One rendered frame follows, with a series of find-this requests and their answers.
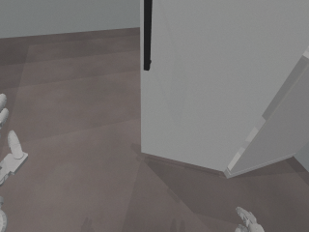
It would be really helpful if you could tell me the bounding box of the right robot hand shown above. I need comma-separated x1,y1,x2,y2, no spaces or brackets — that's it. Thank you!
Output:
235,207,265,232

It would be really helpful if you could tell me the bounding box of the left robot hand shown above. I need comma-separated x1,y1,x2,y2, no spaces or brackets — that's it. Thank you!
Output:
0,94,28,187

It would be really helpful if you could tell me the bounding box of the fridge door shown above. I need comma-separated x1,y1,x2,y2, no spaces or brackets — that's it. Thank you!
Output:
140,0,309,172

